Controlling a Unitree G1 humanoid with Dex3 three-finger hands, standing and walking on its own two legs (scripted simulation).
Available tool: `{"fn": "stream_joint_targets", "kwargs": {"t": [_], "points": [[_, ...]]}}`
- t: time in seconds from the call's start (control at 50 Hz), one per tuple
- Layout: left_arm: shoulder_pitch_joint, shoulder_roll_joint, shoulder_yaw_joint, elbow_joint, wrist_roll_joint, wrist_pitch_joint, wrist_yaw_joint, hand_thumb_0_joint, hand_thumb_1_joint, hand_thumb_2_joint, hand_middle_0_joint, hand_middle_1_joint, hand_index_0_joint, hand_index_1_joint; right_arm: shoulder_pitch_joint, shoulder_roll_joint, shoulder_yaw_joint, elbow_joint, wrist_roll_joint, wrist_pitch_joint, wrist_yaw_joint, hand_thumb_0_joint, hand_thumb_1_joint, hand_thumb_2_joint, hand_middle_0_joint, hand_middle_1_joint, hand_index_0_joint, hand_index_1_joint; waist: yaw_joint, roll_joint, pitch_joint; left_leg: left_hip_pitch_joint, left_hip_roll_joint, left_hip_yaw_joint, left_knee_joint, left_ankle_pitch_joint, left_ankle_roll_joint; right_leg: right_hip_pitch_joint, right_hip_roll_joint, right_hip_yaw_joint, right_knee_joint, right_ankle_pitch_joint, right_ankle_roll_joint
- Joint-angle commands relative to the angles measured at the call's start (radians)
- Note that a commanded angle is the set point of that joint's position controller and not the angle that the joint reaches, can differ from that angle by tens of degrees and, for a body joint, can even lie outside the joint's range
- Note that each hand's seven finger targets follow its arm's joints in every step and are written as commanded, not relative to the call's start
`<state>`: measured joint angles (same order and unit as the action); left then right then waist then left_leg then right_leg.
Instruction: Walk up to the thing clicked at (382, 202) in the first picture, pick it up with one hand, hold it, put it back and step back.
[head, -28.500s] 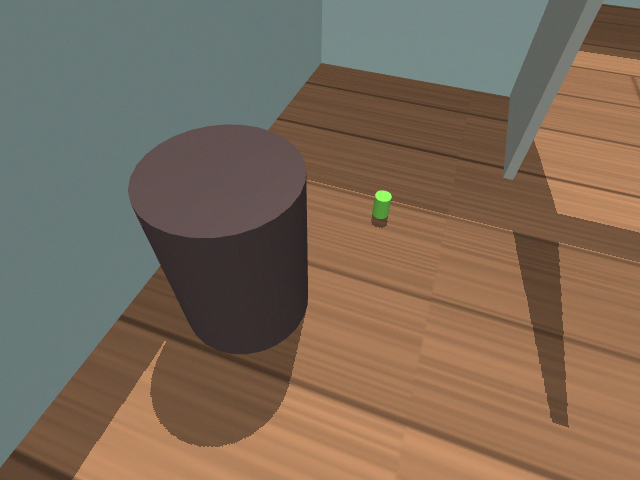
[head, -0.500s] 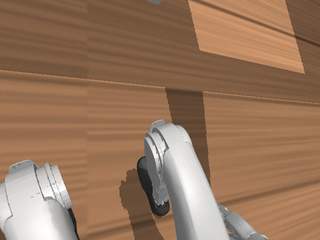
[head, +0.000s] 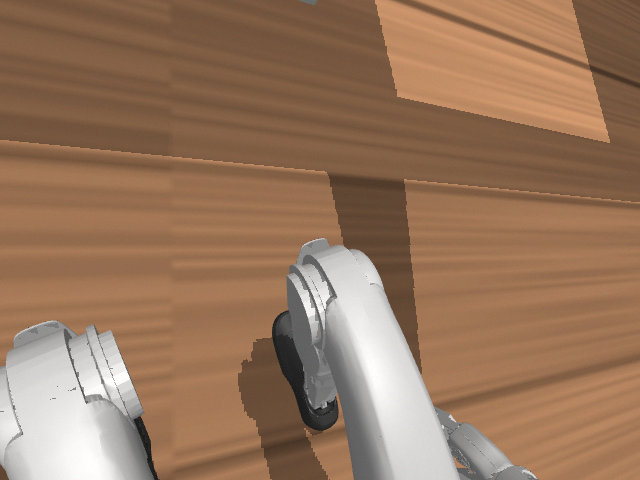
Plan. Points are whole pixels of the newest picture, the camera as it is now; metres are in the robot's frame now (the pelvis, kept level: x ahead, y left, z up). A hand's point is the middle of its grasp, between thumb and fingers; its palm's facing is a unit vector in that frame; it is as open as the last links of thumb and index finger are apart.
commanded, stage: close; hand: left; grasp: from above
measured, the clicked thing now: out of the picture +0.47 +0.33 -0.25
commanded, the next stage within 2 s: settle in 0.52 s
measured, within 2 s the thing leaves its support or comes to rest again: leaves its support in 1.06 s
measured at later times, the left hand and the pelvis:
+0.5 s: hand out of the picture +0.45 +0.34 -0.21, palm faces -0.44 -0.13 -0.89, open 11.0 cm; pelvis +0.00 +0.00 +0.00, yaw +0 degrees
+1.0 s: hand out of the picture +0.46 +0.34 -0.21, palm faces -0.42 -0.12 -0.90, open 10.1 cm; pelvis +0.00 +0.00 +0.01, yaw +0 degrees
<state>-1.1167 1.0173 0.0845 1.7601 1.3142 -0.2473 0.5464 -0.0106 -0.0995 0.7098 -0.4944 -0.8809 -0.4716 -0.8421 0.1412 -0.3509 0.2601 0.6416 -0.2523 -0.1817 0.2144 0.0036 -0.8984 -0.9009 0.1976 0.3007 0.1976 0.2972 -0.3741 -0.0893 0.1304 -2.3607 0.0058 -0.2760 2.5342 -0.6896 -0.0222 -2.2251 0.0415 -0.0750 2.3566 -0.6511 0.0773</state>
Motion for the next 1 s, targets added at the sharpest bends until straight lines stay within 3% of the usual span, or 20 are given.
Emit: {"fn": "stream_joint_targets", "kwargs": {"t": [0.0, 0.08, 0.12, 0.22, 0.24, 0.38, 0.56, 0.6, 0.68, 0.72, 0.78, 0.8, 0.84, 0.86, 0.9, 0.92, 0.94, 0.98], "points": [[-0.233, 0.165, -0.003, -0.097, -0.013, 0.001, 0.033, 0.0, 0.11, 0.651, -0.487, -0.858, -0.531, -0.813, 0.199, -0.308, -0.096, 0.013, -0.005, -0.007, -0.005, 0.0, -0.896, -0.9, 0.199, 0.3, 0.199, 0.3, -0.08, 0.409, -0.564, 0.466, 0.017, 0.137, -0.261, 0.135, 0.03, 0.283, 0.027, -0.18, -0.196, 0.201, -0.08], [-0.241, 0.195, 0.016, -0.11, -0.017, -0.002, 0.037, 0.0, 0.155, 0.682, -0.54, -0.84, -0.574, -0.804, 0.188, -0.325, -0.1, 0.009, -0.004, -0.007, -0.011, 0.0, -0.896, -0.9, 0.199, 0.3, 0.199, 0.3, -0.071, 0.418, -0.545, 0.464, 0.019, 0.127, -0.276, 0.1, 0.025, 0.259, 0.024, -0.185, -0.196, 0.162, -0.086], [-0.236, 0.171, -0.001, -0.104, -0.011, -0.001, 0.03, 0.0, 0.174, 0.69, -0.557, -0.841, -0.59, -0.807, 0.192, -0.311, -0.093, 0.003, -0.005, -0.011, -0.008, 0.0, -0.897, -0.901, 0.199, 0.3, 0.199, 0.3, -0.079, 0.418, -0.543, 0.472, 0.017, 0.131, -0.268, 0.108, 0.026, 0.26, 0.025, -0.185, -0.193, 0.171, -0.085], [-0.252, 0.194, 0.014, -0.129, -0.01, -0.002, 0.034, 0.0, 0.212, 0.69, -0.583, -0.837, -0.617, -0.802, 0.196, -0.325, -0.104, 0.011, -0.005, -0.01, -0.009, 0.0, -0.897, -0.901, 0.199, 0.3, 0.199, 0.3, -0.076, 0.429, -0.563, 0.483, 0.018, 0.128, -0.271, 0.114, 0.023, 0.263, 0.024, -0.184, -0.192, 0.174, -0.086], [-0.238, 0.173, -0.005, -0.11, -0.016, 0.0, 0.029, 0.0, 0.219, 0.672, -0.591, -0.826, -0.626, -0.79, 0.191, -0.311, -0.097, 0.005, -0.001, -0.014, -0.009, 0.0, -0.899, -0.901, 0.199, 0.3, 0.199, 0.3, -0.077, 0.416, -0.56, 0.476, 0.019, 0.132, -0.263, 0.107, 0.026, 0.269, 0.026, -0.181, -0.196, 0.175, -0.084], [-0.257, 0.209, 0.011, -0.143, -0.021, 0.001, 0.033, 0.0, 0.24, 0.695, -0.613, -0.818, -0.642, -0.788, 0.198, -0.324, -0.104, 0.008, 0.005, -0.009, -0.018, 0.0, -0.898, -0.901, 0.199, 0.3, 0.199, 0.3, -0.07, 0.419, -0.57, 0.465, 0.018, 0.136, -0.274, 0.097, 0.028, 0.286, 0.026, -0.177, -0.21, 0.165, -0.085], [-0.234, 0.168, 0.002, -0.095, -0.019, 0.007, 0.034, 0.0, 0.303, 0.691, -0.643, -0.837, -0.68, -0.799, 0.196, -0.317, -0.097, 0.006, -0.005, -0.003, -0.015, 0.0, -0.897, -0.901, 0.199, 0.3, 0.199, 0.3, -0.083, 0.401, -0.547, 0.457, 0.016, 0.133, -0.267, 0.121, 0.027, 0.269, 0.023, -0.185, -0.202, 0.183, -0.086], [-0.245, 0.205, 0.01, -0.116, -0.017, 0.008, 0.035, 0.0, 0.325, 0.73, -0.674, -0.842, -0.703, -0.812, 0.2, -0.323, -0.1, 0.003, -0.002, -0.003, -0.019, 0.0, -0.898, -0.901, 0.199, 0.3, 0.199, 0.3, -0.077, 0.408, -0.562, 0.466, 0.015, 0.141, -0.274, 0.11, 0.031, 0.294, 0.024, -0.175, -0.215, 0.179, -0.083], [-0.256, 0.201, 0.013, -0.147, -0.015, 0.02, 0.026, 0.0, 0.308, 0.806, -0.726, -0.873, -0.746, -0.854, 0.201, -0.324, -0.105, 0.003, -0.002, -0.006, -0.017, 0.0, -0.923, -0.906, 0.199, 0.3, 0.199, 0.3, -0.074, 0.433, -0.579, 0.492, 0.014, 0.14, -0.274, 0.122, 0.026, 0.276, 0.022, -0.178, -0.203, 0.183, -0.088], [-0.276, 0.235, 0.038, -0.19, -0.018, 0.019, 0.03, 0.0, 0.322, 0.796, -0.733, -0.872, -0.756, -0.85, 0.2, -0.327, -0.113, 0.004, 0.005, -0.003, -0.021, 0.0, -0.923, -0.907, 0.199, 0.3, 0.199, 0.3, -0.056, 0.459, -0.58, 0.485, 0.015, 0.139, -0.289, 0.107, 0.022, 0.275, 0.019, -0.175, -0.206, 0.167, -0.093], [-0.279, 0.215, 0.039, -0.235, -0.008, 0.03, 0.018, 0.0, 0.319, 0.802, -0.72, -0.887, -0.745, -0.862, 0.21, -0.32, -0.122, 0.005, 0.003, 0.0, -0.016, 0.0, -0.921, -0.906, 0.199, 0.3, 0.199, 0.3, -0.056, 0.483, -0.618, 0.523, 0.014, 0.142, -0.284, 0.135, 0.018, 0.266, 0.017, -0.176, -0.195, 0.185, -0.095], [-0.289, 0.243, 0.058, -0.277, -0.015, 0.028, 0.023, 0.0, 0.327, 0.803, -0.724, -0.893, -0.751, -0.867, 0.207, -0.32, -0.126, 0.005, 0.007, 0.004, -0.019, 0.0, -0.921, -0.906, 0.199, 0.3, 0.199, 0.3, -0.04, 0.507, -0.649, 0.526, 0.014, 0.145, -0.288, 0.14, 0.018, 0.287, 0.019, -0.172, -0.202, 0.192, -0.095], [-0.257, 0.231, 0.078, -0.308, -0.013, 0.039, 0.017, 0.0, 0.339, 0.793, -0.735, -0.88, -0.761, -0.854, 0.214, -0.318, -0.142, 0.008, 0.01, 0.009, -0.018, 0.0, -0.921, -0.906, 0.199, 0.3, 0.199, 0.3, -0.02, 0.532, -0.685, 0.551, 0.01, 0.149, -0.291, 0.17, 0.012, 0.28, 0.012, -0.17, -0.195, 0.207, -0.102], [-0.263, 0.206, 0.061, -0.307, -0.009, 0.043, 0.006, 0.0, 0.337, 0.79, -0.727, -0.88, -0.754, -0.853, 0.208, -0.317, -0.15, 0.014, 0.011, 0.009, -0.014, 0.0, -0.92, -0.906, 0.199, 0.3, 0.199, 0.3, -0.031, 0.526, -0.662, 0.539, 0.01, 0.15, -0.273, 0.163, 0.012, 0.245, 0.01, -0.17, -0.189, 0.204, -0.105], [-0.267, 0.216, 0.083, -0.388, -0.022, 0.048, -0.001, 0.0, 0.321, 0.756, -0.709, -0.869, -0.739, -0.839, 0.224, -0.313, -0.166, 0.01, 0.02, 0.016, -0.016, 0.0, -0.92, -0.906, 0.199, 0.3, 0.199, 0.3, -0.017, 0.532, -0.698, 0.538, 0.007, 0.16, -0.286, 0.156, 0.016, 0.271, 0.01, -0.159, -0.214, 0.197, -0.106], [-0.241, 0.208, 0.086, -0.428, -0.027, 0.057, -0.011, 0.0, 0.339, 0.742, -0.718, -0.862, -0.751, -0.829, 0.23, -0.302, -0.176, 0.008, 0.027, 0.017, -0.014, 0.0, -0.918, -0.905, 0.199, 0.3, 0.199, 0.3, 0.002, 0.559, -0.743, 0.576, 0.006, 0.166, -0.3, 0.169, 0.016, 0.288, 0.006, -0.15, -0.213, 0.207, -0.105], [-0.237, 0.223, 0.103, -0.513, -0.04, 0.063, -0.013, 0.0, 0.352, 0.75, -0.735, -0.857, -0.766, -0.826, 0.216, -0.299, -0.191, 0.005, 0.037, 0.022, -0.015, 0.0, -0.918, -0.905, 0.199, 0.3, 0.199, 0.3, 0.04, 0.603, -0.825, 0.626, 0.008, 0.168, -0.315, 0.195, 0.011, 0.297, 0.006, -0.144, -0.21, 0.226, -0.11], [-0.198, 0.168, 0.096, -0.576, -0.067, 0.079, -0.029, 0.0, 0.401, 0.742, -0.763, -0.855, -0.798, -0.82, 0.211, -0.297, -0.221, 0.002, 0.056, 0.035, -0.013, 0.0, -0.916, -0.905, 0.199, 0.3, 0.199, 0.3, 0.052, 0.643, -0.858, 0.653, 0.005, 0.169, -0.328, 0.232, 0.002, 0.266, -0.004, -0.143, -0.193, 0.249, -0.119]]}}
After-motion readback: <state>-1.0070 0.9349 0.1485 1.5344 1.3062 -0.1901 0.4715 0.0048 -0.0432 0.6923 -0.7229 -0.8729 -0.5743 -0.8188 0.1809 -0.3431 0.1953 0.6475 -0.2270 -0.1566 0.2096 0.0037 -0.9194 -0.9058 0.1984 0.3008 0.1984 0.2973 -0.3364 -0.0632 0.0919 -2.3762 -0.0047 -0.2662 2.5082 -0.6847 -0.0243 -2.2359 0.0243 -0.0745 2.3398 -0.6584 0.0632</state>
